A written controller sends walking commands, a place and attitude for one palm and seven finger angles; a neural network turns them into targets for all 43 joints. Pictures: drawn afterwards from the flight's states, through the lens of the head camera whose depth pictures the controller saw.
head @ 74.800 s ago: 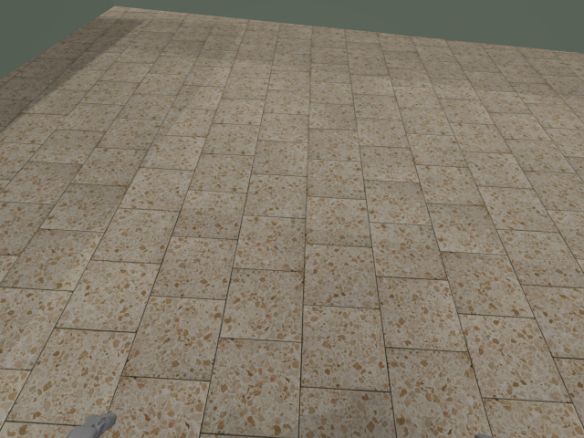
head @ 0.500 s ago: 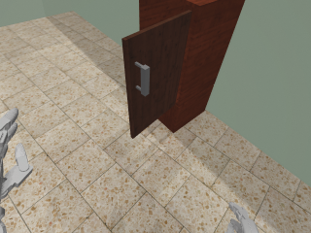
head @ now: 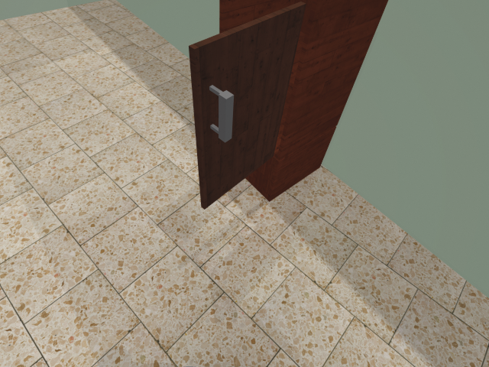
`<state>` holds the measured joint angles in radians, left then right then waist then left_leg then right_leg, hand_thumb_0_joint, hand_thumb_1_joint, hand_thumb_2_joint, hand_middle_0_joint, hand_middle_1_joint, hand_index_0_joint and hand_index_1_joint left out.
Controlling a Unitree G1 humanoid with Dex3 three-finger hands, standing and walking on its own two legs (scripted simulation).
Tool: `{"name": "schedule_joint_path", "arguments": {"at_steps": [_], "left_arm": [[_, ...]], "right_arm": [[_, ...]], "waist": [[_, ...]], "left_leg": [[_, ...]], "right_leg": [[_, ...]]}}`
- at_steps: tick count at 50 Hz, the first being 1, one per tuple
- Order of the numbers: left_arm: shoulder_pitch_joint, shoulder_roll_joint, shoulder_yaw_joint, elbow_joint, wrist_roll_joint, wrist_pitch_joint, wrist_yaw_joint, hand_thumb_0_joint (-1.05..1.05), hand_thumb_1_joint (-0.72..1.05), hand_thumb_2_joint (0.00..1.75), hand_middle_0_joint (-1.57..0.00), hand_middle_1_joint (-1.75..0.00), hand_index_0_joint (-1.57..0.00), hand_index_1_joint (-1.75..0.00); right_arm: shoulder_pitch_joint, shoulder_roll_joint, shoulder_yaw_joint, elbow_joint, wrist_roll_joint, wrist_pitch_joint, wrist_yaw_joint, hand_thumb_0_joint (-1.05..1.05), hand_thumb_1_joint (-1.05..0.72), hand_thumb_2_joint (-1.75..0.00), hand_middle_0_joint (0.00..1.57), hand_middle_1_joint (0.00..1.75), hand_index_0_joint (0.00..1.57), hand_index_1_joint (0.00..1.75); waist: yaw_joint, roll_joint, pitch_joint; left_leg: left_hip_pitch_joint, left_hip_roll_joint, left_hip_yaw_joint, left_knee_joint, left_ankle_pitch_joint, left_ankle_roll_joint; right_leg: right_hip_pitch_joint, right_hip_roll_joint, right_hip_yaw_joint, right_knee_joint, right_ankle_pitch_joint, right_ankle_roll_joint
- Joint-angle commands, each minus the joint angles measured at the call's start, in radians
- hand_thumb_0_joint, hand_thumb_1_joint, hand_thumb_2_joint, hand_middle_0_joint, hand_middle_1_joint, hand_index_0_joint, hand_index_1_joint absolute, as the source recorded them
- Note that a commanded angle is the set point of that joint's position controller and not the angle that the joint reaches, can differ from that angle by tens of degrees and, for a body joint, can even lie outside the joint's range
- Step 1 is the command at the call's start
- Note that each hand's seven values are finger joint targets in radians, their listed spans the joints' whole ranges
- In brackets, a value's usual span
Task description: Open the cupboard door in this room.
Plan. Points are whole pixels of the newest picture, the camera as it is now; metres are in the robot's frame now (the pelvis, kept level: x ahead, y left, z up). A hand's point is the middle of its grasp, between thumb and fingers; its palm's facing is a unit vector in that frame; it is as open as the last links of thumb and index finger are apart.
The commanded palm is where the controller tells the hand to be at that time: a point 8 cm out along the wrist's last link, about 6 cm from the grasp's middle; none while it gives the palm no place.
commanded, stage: let the arm hang, fingers relaxed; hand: left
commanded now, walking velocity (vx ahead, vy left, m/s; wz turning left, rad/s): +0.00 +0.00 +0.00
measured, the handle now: (219, 113) +0.67 +0.10 -0.01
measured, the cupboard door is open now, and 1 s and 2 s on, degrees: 97 97 97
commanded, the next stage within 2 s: look to check the result in 0.72 s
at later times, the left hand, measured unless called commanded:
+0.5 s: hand out of the picture +0.03 +0.17 -0.16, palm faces +0.00 -0.97 -0.24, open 7.4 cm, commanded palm none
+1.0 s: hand out of the picture +0.01 +0.14 -0.17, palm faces +0.03 -0.98 -0.20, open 7.4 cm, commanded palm none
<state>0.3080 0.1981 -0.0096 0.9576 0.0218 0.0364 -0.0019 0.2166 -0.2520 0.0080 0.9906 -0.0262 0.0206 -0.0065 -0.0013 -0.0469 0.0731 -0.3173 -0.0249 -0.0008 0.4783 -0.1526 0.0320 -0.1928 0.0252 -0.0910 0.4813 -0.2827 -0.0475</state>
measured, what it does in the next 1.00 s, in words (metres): stands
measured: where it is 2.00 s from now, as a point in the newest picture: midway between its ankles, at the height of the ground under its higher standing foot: outside the picture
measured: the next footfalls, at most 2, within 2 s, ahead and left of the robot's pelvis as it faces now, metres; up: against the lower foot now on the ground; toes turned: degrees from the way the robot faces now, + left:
none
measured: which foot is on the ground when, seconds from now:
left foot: down 0.00-1.00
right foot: down 0.00-1.00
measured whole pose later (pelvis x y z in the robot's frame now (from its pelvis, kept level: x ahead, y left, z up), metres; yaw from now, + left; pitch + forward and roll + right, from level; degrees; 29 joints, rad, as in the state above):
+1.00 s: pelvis +0.03 -0.03 +0.01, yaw -1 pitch -2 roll +0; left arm 0.31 0.14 0.01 1.15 0.01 -0.01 0.04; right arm 0.26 -0.14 0.00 1.15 -0.02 0.01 -0.04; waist 0.00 0.01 0.06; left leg -0.20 0.00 0.00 0.41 -0.18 -0.01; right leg -0.07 0.06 -0.08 0.38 -0.28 -0.08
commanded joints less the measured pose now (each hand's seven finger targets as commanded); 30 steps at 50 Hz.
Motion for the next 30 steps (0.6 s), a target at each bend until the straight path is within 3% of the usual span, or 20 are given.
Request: {"name": "schedule_joint_path", "arguments": {"at_steps": [1,4,5,8,17,30], "left_arm": [[0.006,0.176,0.044,0.017,-0.012,-0.052,0.015,0.0,0.9,0.9,-0.2,-0.3,-0.2,-0.3],[0.008,0.157,0.036,0.08,-0.015,-0.057,0.018,0.0,0.9,0.9,-0.2,-0.3,-0.2,-0.3],[0.011,0.157,0.035,0.095,-0.014,-0.058,0.02,0.0,0.9,0.9,-0.2,-0.3,-0.2,-0.3],[0.01,0.137,0.028,0.131,-0.016,-0.054,0.024,0.0,0.9,0.9,-0.2,-0.3,-0.2,-0.3],[0.018,0.114,0.026,0.164,-0.017,-0.048,0.033,0.0,0.9,0.9,-0.2,-0.3,-0.2,-0.3],[0.029,0.074,0.033,0.161,-0.02,-0.051,0.043,0.0,0.9,0.9,-0.2,-0.3,-0.2,-0.3]], "right_arm": [[-0.024,-0.114,-0.028,-0.019,0.01,-0.022,-0.017,0.0,-0.9,-0.9,0.2,0.3,0.2,0.3],[0.007,-0.104,-0.028,0.028,0.013,-0.022,-0.023,0.0,-0.9,-0.9,0.2,0.3,0.2,0.3],[0.01,-0.106,-0.031,0.034,0.016,-0.02,-0.024,0.0,-0.9,-0.9,0.2,0.3,0.2,0.3],[0.03,-0.095,-0.03,0.067,0.013,-0.015,-0.028,0.0,-0.9,-0.9,0.2,0.3,0.2,0.3],[0.058,-0.043,-0.022,0.114,0.007,-0.008,-0.025,0.0,-0.9,-0.9,0.2,0.3,0.2,0.3],[0.085,0.01,-0.011,0.14,0.007,-0.021,-0.033,0.0,-0.9,-0.9,0.2,0.3,0.2,0.3]], "waist": [[-0.004,0.175,-0.106],[-0.01,0.136,-0.08],[-0.01,0.096,-0.064],[-0.014,0.065,-0.005],[-0.009,-0.004,0.022],[0.006,0.066,0.006]], "left_leg": [[0.108,0.109,-0.132,-0.11,-0.026,0.012],[0.132,0.111,-0.119,-0.098,0.023,0.011],[0.144,0.114,-0.117,-0.094,0.037,0.012],[0.136,0.115,-0.109,-0.104,0.01,0.01],[0.133,0.105,-0.084,-0.106,-0.002,0.007],[0.117,0.113,-0.079,-0.12,0.121,0.0]], "right_leg": [[0.007,-0.136,0.168,-0.169,0.007,-0.034],[-0.004,-0.143,0.168,-0.195,0.036,-0.036],[-0.017,-0.142,0.162,-0.205,0.039,-0.035],[-0.047,-0.141,0.159,-0.224,-0.005,-0.034],[-0.058,-0.142,0.164,-0.243,-0.065,-0.024],[0.038,-0.135,0.14,-0.193,0.143,-0.003]]}}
